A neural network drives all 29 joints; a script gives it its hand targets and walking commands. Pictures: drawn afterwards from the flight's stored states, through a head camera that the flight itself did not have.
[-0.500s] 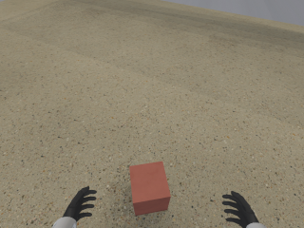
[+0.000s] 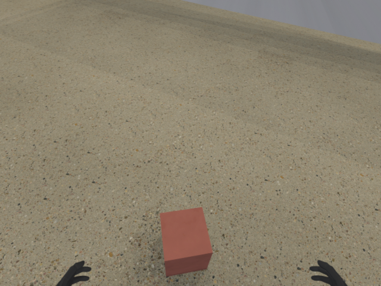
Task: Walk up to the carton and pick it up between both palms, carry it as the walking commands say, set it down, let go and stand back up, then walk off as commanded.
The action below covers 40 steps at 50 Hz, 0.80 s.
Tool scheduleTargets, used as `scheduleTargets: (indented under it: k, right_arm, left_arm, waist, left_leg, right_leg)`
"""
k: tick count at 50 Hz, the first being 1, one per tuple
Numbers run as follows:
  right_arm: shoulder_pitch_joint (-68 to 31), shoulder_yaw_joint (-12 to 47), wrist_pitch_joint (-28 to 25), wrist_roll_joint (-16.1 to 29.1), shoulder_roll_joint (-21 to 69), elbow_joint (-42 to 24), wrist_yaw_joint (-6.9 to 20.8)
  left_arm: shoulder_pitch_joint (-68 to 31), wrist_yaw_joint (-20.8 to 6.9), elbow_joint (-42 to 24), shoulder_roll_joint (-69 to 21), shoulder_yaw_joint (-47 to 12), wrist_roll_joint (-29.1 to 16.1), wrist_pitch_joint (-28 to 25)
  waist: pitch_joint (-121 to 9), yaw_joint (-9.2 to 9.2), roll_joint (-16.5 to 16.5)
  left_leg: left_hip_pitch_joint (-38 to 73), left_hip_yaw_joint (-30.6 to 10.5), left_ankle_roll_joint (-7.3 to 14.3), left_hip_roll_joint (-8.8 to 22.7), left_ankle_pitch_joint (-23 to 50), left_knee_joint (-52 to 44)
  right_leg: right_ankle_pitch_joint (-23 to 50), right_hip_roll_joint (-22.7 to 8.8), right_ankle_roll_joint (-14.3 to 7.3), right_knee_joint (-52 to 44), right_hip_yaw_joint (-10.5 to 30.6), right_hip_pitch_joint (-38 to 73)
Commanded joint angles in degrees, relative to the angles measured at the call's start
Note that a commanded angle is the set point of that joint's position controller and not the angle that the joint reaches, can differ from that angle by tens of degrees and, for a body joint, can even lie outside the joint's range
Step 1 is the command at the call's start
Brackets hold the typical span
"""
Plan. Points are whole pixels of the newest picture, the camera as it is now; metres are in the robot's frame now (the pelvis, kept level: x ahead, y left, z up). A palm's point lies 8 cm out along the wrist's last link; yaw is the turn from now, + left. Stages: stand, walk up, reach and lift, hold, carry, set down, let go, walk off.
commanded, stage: stand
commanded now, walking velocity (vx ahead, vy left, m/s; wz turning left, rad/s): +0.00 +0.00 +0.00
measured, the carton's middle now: (184, 242) +0.44 +0.02 -0.65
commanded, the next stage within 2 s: walk off in 1.44 s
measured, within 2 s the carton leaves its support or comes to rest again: neither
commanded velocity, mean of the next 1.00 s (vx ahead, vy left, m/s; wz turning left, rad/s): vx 0.00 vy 0.00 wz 0.00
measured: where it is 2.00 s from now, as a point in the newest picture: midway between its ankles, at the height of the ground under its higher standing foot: outside the picture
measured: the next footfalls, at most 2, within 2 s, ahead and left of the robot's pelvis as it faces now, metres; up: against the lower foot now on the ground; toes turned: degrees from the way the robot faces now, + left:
none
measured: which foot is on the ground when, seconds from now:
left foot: down 0.00-1.00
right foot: down 0.00-1.00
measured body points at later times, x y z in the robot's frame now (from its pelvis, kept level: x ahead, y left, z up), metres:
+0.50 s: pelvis -0.01 +0.00 +0.00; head -0.01 +0.01 +0.45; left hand +0.11 +0.29 -0.11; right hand +0.11 -0.31 -0.09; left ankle -0.02 +0.11 -0.74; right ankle -0.03 -0.15 -0.74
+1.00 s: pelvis -0.03 -0.01 +0.01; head -0.04 +0.00 +0.46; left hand +0.07 +0.29 -0.12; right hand +0.07 -0.32 -0.10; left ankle -0.02 +0.11 -0.74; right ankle -0.03 -0.15 -0.74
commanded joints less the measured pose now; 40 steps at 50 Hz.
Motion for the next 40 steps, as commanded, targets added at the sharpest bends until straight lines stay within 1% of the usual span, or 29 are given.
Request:
scheduleTargets:
  k: [1,2,3,4,5,7,8,9,10,11,12,13,14,15,16,17,19,20,21,22,25,26,27,28,30,31,33,35,40]
  right_arm:
    - [-2.21,-1.69,-1.37,0.37,-9.27,-2.38,-0.35]
    - [-2.65,-1.93,-1.53,0.25,-9.58,-2.23,-0.52]
    - [-2.87,-1.96,-1.47,0.35,-9.95,-2.0,-0.57]
    - [-2.16,-2.0,-1.22,0.35,-10.02,-1.05,-0.59]
    - [-2.97,-1.89,-1.57,0.53,-9.4,-1.87,-0.66]
    - [-3.34,-1.82,-1.83,0.63,-9.25,-1.0,-0.52]
    - [-1.88,-1.91,-1.66,0.94,-10.01,-0.15,-0.49]
    - [-1.41,-2.24,-1.7,0.5,-10.6,0.19,-0.63]
    - [-3.38,-2.0,-1.5,0.56,-9.91,-0.1,-0.73]
    - [-2.27,-2.23,-1.45,0.52,-9.5,0.76,-0.82]
    - [-2.65,-1.71,-1.38,0.57,-9.66,0.58,-0.68]
    - [-3.12,-2.15,-1.4,0.52,-10.13,1.09,-0.6]
    - [-2.89,-1.73,-1.27,1.09,-9.91,1.42,-0.55]
    - [-2.9,-2.06,-1.36,0.61,-10.53,2.06,-0.46]
    - [-2.1,-2.14,-1.1,0.82,-10.5,2.33,-0.5]
    - [-3.42,-1.71,-1.22,0.9,-10.36,2.33,-0.7]
    - [-3.03,-1.59,-1.38,0.87,-9.62,3.1,-0.67]
    - [-4.01,-1.29,-1.19,0.58,-10.22,3.11,-0.66]
    - [-3.88,-1.11,-1.29,0.8,-9.7,3.34,-0.81]
    - [-4.08,-1.05,-1.53,0.44,-9.9,3.89,-0.69]
    - [-4.55,-1.36,-1.27,0.92,-10.62,5.2,-0.43]
    - [-4.22,-1.3,-1.25,0.79,-11.13,5.42,-0.4]
    - [-3.8,-1.2,-1.33,0.66,-10.68,5.8,-0.38]
    - [-4.49,-1.22,-1.38,0.81,-11.11,6.01,-0.43]
    - [-3.43,-0.85,-1.35,0.89,-10.42,7.23,-0.25]
    - [-3.76,-0.87,-1.41,0.97,-11.55,7.38,-0.16]
    - [-4.21,-0.97,-1.5,1.35,-10.9,8.25,-0.12]
    - [-4.28,-1.13,-1.64,0.84,-11.65,8.28,-0.33]
    - [-4.65,-0.83,-1.49,1.04,-11.17,9.98,0.08]
  left_arm:
    - [-1.62,0.3,-2.77,7.8,1.72,-0.08,-1.4]
    - [-0.74,0.28,-2.1,7.22,1.68,-0.32,-1.82]
    - [-1.5,0.54,-1.13,7.75,1.59,-0.17,-1.87]
    - [-0.76,0.59,-0.35,8.02,1.26,-0.39,-2.04]
    - [-2.18,0.63,-0.65,7.46,0.95,-0.46,-1.83]
    - [-1.97,0.79,0.37,7.86,1.02,-0.3,-1.81]
    - [-2.5,0.78,0.61,8.69,1.02,-0.15,-1.83]
    - [-2.32,0.85,1.19,8.4,1.29,-0.5,-1.68]
    - [-1.97,0.72,1.49,7.77,0.82,-1.0,-1.67]
    - [-1.8,0.84,2.17,8.86,1.19,-0.4,-1.7]
    - [-3.06,1.01,1.33,8.54,1.2,-0.18,-1.59]
    - [-2.43,1.01,3.0,8.51,1.04,-0.37,-1.32]
    - [-2.44,0.84,2.47,9.93,1.13,-0.67,-1.5]
    - [-1.93,0.98,3.17,9.07,0.81,-0.64,-1.73]
    - [-2.46,1.03,3.62,10.1,0.99,-0.41,-1.67]
    - [-2.66,0.99,3.26,9.17,1.03,-0.63,-1.66]
    - [-2.61,0.97,3.36,9.45,0.61,-0.7,-1.82]
    - [-3.18,0.88,3.97,9.55,0.54,-0.71,-2.08]
    - [-3.75,0.77,4.0,9.68,0.75,-0.88,-1.92]
    - [-1.95,0.82,4.63,8.61,0.4,-0.79,-2.21]
    - [-3.73,0.72,5.13,9.5,0.3,-0.73,-2.03]
    - [-3.05,0.67,5.25,10.23,0.4,-0.54,-1.83]
    - [-3.61,0.86,6.34,11.07,0.43,-0.62,-1.87]
    - [-2.98,0.67,6.28,9.96,0.41,-0.8,-2.24]
    - [-3.83,0.76,6.68,10.96,0.46,-0.78,-2.45]
    - [-3.59,0.56,6.78,11.02,0.43,-1.29,-2.07]
    - [-3.73,0.6,7.65,11.5,0.66,-1.1,-1.94]
    - [-3.19,0.83,8.3,10.52,-0.11,-1.07,-2.24]
    - [-3.47,0.63,9.85,11.45,0.26,-1.25,-2.05]
  waist:
    - [-3.95,-0.09,3.71]
    - [-3.64,0.64,3.89]
    - [-3.56,0.08,4.26]
    - [-1.99,0.41,3.0]
    - [-4.18,-0.08,1.96]
    - [-3.7,0.22,3.53]
    - [-4.58,-0.9,3.11]
    - [-5.54,-0.4,4.95]
    - [-3.73,0.24,5.55]
    - [-2.46,0.15,3.07]
    - [-0.51,-0.48,4.48]
    - [-1.21,0.05,4.01]
    - [-1.52,-0.32,0.62]
    - [1.7,0.04,0.73]
    - [-1.28,-0.53,1.38]
    - [0.18,0.26,2.24]
    - [-0.63,-0.59,2.1]
    - [-0.79,-0.68,3.11]
    - [-0.24,-0.61,1.56]
    - [-0.13,0.12,2.76]
    - [-2.2,-0.4,0.49]
    - [0.71,-0.45,2.36]
    - [0.16,-1.02,2.83]
    - [-1.4,0.04,2.58]
    - [1.07,-0.95,1.16]
    - [-0.36,-0.89,3.75]
    - [-0.88,-0.44,3.97]
    - [0.67,-0.33,2.09]
    - [3.17,0.18,2.78]
  left_leg:
    - [3.72,-5.07,1.1,5.87,22.51,-4.84]
    - [2.89,-4.5,0.99,5.79,22.07,-5.27]
    - [2.64,-3.09,0.25,5.49,21.65,-4.43]
    - [2.33,-4.25,0.75,5.71,21.67,-5.27]
    - [4.03,-3.49,0.53,5.42,23.8,-4.48]
    - [4.92,-3.69,0.64,5.46,25.09,-4.49]
    - [6.03,-3.65,0.53,5.61,27.35,-4.36]
    - [7.16,-3.76,0.81,5.48,30.16,-4.85]
    - [5.73,-3.03,0.53,5.9,28.4,-4.84]
    - [4.06,-3.63,0.24,5.55,23.1,-5.37]
    - [3.36,-3.07,0.51,5.17,22.7,-6.4]
    - [3.74,-3.49,0.52,5.33,22.15,-6.35]
    - [4.06,-3.76,0.46,5.53,22.02,-6.31]
    - [3.33,-4.14,0.75,5.62,21.01,-6.52]
    - [4.73,-4.03,0.72,5.61,20.87,-7.06]
    - [4.03,-3.37,0.68,5.66,20.01,-6.93]
    - [5.33,-3.78,1.0,5.78,20.09,-6.47]
    - [4.05,-3.04,0.53,5.46,18.38,-7.57]
    - [2.98,-3.38,0.64,5.25,18.68,-7.53]
    - [3.42,-4.06,0.92,5.88,16.8,-7.33]
    - [4.76,-4.25,0.69,5.51,16.53,-8.44]
    - [4.19,-3.74,0.51,5.42,14.27,-8.75]
    - [4.56,-4.28,0.81,5.64,16.39,-8.85]
    - [4.41,-4.08,0.55,6.26,16.76,-8.14]
    - [4.38,-3.71,0.62,5.62,15.74,-8.87]
    - [4.14,-3.62,0.36,5.76,13.37,-9.01]
    - [3.95,-4.37,-0.18,5.82,13.91,-9.44]
    - [3.62,-4.52,0.39,5.59,16.62,-8.67]
    - [2.46,-4.15,0.65,5.66,10.58,-10.44]
  right_leg:
    - [16.39,-3.55,-2.04,-1.87,1.83,0.27]
    - [15.48,-4.01,-2.16,-1.97,1.82,0.94]
    - [16.97,-4.17,-1.8,-2.86,1.62,1.38]
    - [17.06,-4.18,-2.02,-2.54,1.83,1.1]
    - [18.43,-3.62,-1.95,-2.55,1.11,1.37]
    - [20.23,-3.97,-2.3,-2.46,1.16,1.28]
    - [20.99,-3.88,-2.3,-2.15,1.22,1.62]
    - [22.03,-3.87,-2.36,-1.89,1.43,2.75]
    - [21.16,-4.27,-2.11,-2.54,2.0,2.8]
    - [18.54,-4.02,-1.97,-3.2,1.55,2.13]
    - [19.18,-4.0,-2.25,-3.07,2.24,1.26]
    - [19.47,-4.61,-1.9,-4.21,2.12,2.65]
    - [18.32,-4.14,-1.76,-3.79,1.86,2.16]
    - [17.83,-3.93,-1.86,-4.84,2.13,0.79]
    - [18.24,-4.38,-1.99,-4.53,1.44,1.98]
    - [17.61,-4.82,-2.12,-4.65,2.67,1.42]
    - [18.22,-4.65,-2.79,-5.07,3.11,0.69]
    - [17.23,-4.17,-2.11,-5.71,2.05,1.62]
    - [16.13,-4.38,-2.26,-5.69,2.39,2.46]
    - [15.78,-4.88,-2.57,-5.84,2.65,1.59]
    - [16.57,-4.74,-2.74,-5.66,2.36,2.65]
    - [15.33,-4.67,-2.21,-6.96,3.26,0.5]
    - [15.01,-4.95,-2.62,-6.95,2.97,1.07]
    - [14.96,-5.17,-2.33,-7.29,2.56,2.35]
    - [13.16,-4.62,-2.95,-7.09,2.75,0.57]
    - [12.91,-4.7,-2.45,-7.63,3.58,0.69]
    - [14.59,-5.09,-2.5,-7.72,3.36,2.63]
    - [16.14,-5.18,-2.94,-7.7,3.66,2.54]
    - [10.62,-5.04,-2.96,-8.5,4.34,0.91]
